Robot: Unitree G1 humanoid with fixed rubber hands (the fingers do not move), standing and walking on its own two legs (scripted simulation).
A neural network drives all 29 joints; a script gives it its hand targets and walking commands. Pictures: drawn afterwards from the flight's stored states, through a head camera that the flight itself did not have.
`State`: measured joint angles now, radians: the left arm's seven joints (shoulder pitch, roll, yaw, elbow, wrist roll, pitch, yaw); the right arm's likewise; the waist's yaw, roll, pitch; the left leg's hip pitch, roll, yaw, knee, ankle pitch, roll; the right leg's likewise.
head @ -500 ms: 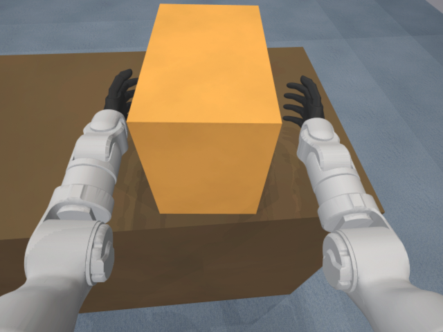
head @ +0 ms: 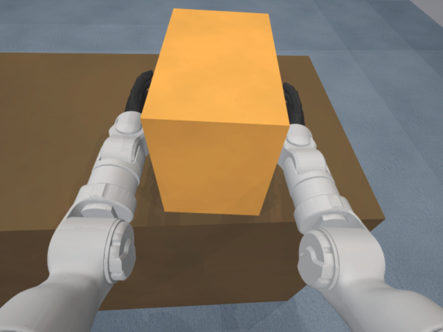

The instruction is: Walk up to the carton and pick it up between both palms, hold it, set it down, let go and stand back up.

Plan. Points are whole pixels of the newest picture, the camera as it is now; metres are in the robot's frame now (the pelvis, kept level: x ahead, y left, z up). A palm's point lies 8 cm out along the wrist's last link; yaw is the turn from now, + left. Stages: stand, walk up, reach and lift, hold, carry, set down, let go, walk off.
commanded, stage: reach and lift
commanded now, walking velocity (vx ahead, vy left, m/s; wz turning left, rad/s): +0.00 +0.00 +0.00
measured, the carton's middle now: (216, 112) +0.49 -0.02 +0.12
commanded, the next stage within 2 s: none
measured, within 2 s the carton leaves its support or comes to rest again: leaves its support in 1.50 s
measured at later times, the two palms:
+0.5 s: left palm (138, 118) +0.46 +0.12 +0.14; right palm (293, 127) +0.43 -0.16 +0.14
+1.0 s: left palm (138, 120) +0.46 +0.12 +0.14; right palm (292, 129) +0.43 -0.16 +0.13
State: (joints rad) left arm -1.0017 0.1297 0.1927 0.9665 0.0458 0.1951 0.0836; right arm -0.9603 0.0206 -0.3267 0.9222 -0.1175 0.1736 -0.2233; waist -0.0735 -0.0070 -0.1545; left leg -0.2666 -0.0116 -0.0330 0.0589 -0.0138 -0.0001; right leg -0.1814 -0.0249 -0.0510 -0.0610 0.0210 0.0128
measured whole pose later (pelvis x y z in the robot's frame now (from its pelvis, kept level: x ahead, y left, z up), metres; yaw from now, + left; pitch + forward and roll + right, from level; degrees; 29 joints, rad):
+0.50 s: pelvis +0.01 +0.00 +0.00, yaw +1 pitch +11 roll +0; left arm -0.91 0.00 0.44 0.82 0.29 0.19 -0.02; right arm -0.89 0.13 -0.55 0.77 -0.39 0.19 -0.08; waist -0.08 0.00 -0.15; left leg -0.14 -0.02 -0.04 -0.09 0.04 0.00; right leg -0.11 -0.03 -0.06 -0.09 0.01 0.02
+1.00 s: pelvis +0.02 +0.00 +0.00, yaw +1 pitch +11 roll +0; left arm -0.88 -0.01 0.46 0.80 0.29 0.16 -0.05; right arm -0.85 0.15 -0.52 0.71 -0.40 0.16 -0.09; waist -0.07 0.01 -0.15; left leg -0.14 -0.01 -0.04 -0.09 0.04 0.00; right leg -0.11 -0.02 -0.06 -0.09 0.01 0.01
